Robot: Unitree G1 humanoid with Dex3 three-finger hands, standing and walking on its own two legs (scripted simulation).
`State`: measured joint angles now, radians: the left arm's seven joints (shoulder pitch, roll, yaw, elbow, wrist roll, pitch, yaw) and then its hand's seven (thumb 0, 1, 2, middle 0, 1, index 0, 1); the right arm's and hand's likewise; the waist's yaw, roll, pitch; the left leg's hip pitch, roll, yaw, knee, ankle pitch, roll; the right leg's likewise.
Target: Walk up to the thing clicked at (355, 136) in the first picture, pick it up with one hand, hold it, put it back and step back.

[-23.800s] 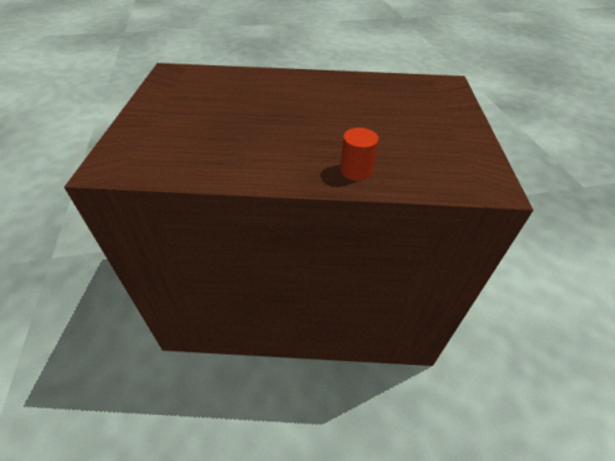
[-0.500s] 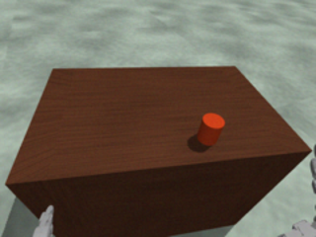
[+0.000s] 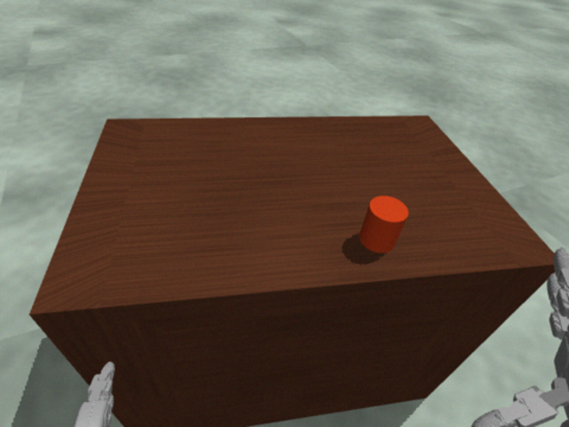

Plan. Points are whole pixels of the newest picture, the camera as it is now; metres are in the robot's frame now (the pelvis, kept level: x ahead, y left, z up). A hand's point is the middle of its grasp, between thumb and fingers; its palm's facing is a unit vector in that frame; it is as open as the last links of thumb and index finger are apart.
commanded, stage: home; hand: right
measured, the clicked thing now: (382, 224) +0.49 -0.20 +0.02
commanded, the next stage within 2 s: none
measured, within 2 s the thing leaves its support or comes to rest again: neither
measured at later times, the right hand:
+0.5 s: hand out of the picture +0.17 -0.18 -0.09, palm faces +0.04 +0.97 -0.23, open 17.5 cm
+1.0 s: hand (392, 401) +0.21 -0.19 -0.11, palm faces +0.01 +0.97 -0.26, open 17.5 cm
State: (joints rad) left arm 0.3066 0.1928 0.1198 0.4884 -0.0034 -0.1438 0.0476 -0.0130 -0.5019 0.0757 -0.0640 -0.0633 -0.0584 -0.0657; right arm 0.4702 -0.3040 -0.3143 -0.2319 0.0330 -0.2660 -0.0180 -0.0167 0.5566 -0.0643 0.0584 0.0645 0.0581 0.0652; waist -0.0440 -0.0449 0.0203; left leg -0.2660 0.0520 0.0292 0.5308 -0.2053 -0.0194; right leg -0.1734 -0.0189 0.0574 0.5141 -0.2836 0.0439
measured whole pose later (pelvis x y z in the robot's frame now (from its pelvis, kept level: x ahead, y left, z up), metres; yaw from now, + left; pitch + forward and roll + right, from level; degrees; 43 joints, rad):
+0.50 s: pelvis +0.00 +0.00 +0.00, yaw +1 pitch -1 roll +0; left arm 0.18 0.18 0.02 0.62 -0.01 -0.15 0.08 0.01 0.75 0.82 -0.19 -0.28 -0.19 -0.28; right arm 0.32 -0.19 -0.02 0.45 -0.01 -0.17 -0.04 -0.02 0.55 -0.06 0.06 0.06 0.05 0.06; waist 0.01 0.01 0.06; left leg -0.30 0.05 0.02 0.51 -0.19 -0.02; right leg -0.21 -0.02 0.05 0.51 -0.28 0.04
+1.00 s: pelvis +0.03 -0.01 +0.00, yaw +2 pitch +1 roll +0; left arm 0.22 0.22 0.00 0.72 0.03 -0.05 0.03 0.01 0.90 0.90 -0.20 -0.30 -0.20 -0.30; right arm 0.19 -0.19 0.00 0.62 -0.03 -0.11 -0.07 -0.01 0.55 -0.05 0.06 0.05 0.05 0.05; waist 0.00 0.00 0.03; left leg -0.30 0.04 0.00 0.52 -0.23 -0.03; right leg -0.20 -0.03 0.03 0.52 -0.33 0.03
